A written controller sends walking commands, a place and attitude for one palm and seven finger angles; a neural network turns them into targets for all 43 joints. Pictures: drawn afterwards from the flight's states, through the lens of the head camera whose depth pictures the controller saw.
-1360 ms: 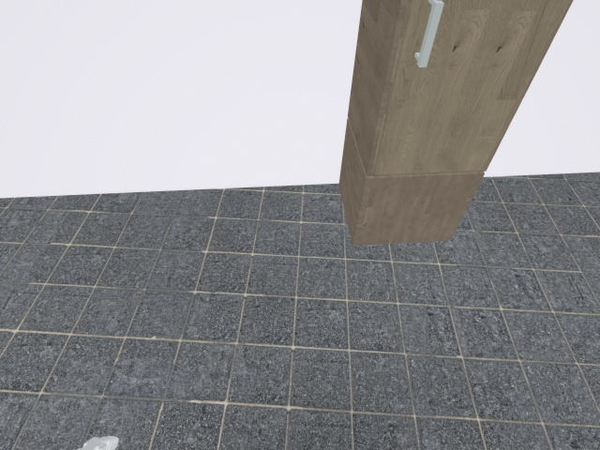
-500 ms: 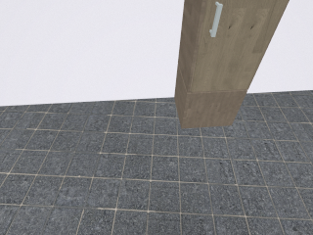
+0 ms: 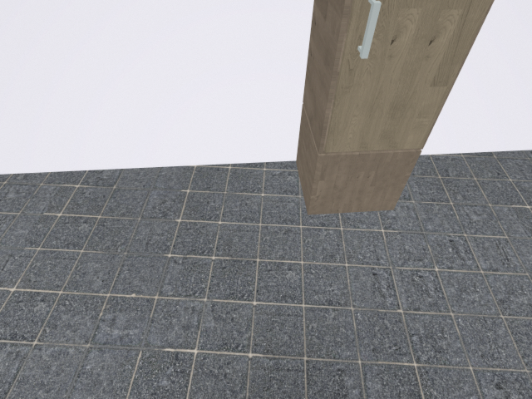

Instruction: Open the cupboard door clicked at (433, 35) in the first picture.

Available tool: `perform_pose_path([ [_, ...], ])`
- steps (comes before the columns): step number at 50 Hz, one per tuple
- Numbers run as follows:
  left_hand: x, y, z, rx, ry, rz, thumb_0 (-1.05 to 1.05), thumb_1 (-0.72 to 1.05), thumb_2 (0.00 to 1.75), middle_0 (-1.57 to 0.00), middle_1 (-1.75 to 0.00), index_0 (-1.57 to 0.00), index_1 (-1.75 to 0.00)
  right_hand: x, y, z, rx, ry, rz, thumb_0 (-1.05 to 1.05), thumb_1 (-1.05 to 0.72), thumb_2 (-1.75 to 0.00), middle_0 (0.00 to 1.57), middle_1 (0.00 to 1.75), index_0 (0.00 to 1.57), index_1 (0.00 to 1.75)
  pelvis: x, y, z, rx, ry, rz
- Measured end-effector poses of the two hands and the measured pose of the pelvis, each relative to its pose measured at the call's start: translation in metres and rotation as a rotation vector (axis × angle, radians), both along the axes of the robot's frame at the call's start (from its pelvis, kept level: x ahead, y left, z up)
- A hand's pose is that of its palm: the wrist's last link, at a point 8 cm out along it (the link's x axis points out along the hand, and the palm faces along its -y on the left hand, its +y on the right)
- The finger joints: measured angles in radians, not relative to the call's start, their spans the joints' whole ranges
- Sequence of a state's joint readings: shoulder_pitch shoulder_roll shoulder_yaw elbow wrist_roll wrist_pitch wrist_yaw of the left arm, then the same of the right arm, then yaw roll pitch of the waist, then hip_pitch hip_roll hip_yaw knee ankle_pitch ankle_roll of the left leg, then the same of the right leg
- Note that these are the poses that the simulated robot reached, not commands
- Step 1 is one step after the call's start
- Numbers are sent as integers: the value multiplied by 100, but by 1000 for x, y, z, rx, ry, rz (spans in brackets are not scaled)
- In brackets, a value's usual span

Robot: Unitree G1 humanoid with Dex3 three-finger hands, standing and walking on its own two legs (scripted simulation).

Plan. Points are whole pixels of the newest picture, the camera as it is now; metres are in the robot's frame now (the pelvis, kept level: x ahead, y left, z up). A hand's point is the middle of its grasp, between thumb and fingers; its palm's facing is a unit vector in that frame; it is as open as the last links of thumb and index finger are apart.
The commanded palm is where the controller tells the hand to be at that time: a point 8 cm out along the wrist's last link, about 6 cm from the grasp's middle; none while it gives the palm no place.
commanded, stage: look at it before walking up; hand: left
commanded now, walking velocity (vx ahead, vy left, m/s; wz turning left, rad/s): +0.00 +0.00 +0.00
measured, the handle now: (367, 28) +1.05 -0.23 +0.12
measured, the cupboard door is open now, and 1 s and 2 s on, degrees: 0 0 0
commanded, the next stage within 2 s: walk to a spot facing it in 0.08 s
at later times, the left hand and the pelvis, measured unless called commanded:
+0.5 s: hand out of the picture +0.07 +0.21 -0.18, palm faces -0.11 -0.95 -0.29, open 7.4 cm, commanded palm none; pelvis -0.01 -0.01 -0.02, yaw -8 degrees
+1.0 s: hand out of the picture +0.09 +0.20 -0.18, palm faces -0.29 -0.93 -0.24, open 7.4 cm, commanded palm none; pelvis -0.02 +0.02 -0.01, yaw -22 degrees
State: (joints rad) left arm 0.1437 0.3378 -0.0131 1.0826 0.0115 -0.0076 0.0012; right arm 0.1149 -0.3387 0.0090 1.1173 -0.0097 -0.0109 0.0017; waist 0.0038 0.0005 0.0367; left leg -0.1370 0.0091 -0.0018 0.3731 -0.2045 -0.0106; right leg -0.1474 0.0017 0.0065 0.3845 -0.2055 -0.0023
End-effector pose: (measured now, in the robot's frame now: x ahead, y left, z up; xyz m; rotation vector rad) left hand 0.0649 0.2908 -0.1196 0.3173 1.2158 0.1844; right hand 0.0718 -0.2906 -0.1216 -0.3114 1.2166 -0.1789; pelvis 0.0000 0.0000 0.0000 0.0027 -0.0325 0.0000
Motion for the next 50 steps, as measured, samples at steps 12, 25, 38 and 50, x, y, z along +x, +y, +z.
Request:
perform_pose_path([
  [12,5,3,1,3,-2,4,0,90,90,-20,-30,-21,-30,12,1,2,-3,-16,7,1,-90,-90,20,30,20,30,5,1,0,0,-1,-4],
  [25,3,-35,-24,-48,66,-68,0,90,90,-20,-30,-20,-30,-22,23,-27,79,-53,-132,1,-90,-90,20,30,20,30,-8,-6,-18,31,6,-138],
  [38,-11,-81,-17,-85,100,-133,0,90,90,-21,-30,-21,-30,-70,10,-30,113,-6,-272,1,-91,-90,20,30,20,30,-21,-20,-10,28,39,-249],
  [50,34,-43,-24,-88,64,-258,0,90,90,-21,-30,-21,-30,-79,29,-2,19,-127,-380,1,-91,-90,20,30,20,30,-25,19,-10,12,61,-388],
])
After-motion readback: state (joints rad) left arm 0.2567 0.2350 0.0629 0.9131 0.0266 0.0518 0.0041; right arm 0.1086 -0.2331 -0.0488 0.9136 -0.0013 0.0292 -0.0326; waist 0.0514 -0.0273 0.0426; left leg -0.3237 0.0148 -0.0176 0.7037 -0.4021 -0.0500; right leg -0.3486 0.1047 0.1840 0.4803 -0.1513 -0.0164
